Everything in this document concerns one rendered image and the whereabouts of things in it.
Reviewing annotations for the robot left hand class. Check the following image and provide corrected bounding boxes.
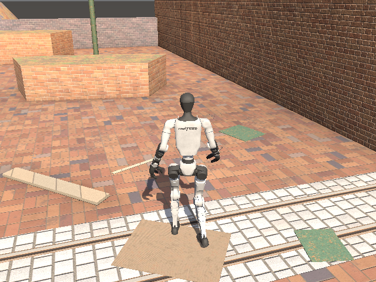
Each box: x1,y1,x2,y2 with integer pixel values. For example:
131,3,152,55
149,165,163,179

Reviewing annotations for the robot right upper arm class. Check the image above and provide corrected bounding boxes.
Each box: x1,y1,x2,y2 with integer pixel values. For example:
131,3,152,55
200,118,216,149

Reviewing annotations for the right robot forearm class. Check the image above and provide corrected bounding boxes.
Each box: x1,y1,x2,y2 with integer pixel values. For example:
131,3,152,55
210,140,220,157

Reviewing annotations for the robot right shin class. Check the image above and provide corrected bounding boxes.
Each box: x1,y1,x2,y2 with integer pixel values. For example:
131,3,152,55
195,196,206,239

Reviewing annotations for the robot right hand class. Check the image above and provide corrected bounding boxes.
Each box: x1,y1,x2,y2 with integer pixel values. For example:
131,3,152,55
206,153,220,163

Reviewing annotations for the left robot foot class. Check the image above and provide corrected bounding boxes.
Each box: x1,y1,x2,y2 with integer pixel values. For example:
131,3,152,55
172,221,180,235

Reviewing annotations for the robot left upper arm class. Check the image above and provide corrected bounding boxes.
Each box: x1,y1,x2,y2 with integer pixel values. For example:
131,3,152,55
159,119,176,152

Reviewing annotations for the left robot forearm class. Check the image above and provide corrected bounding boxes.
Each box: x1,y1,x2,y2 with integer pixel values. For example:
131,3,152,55
151,143,164,167

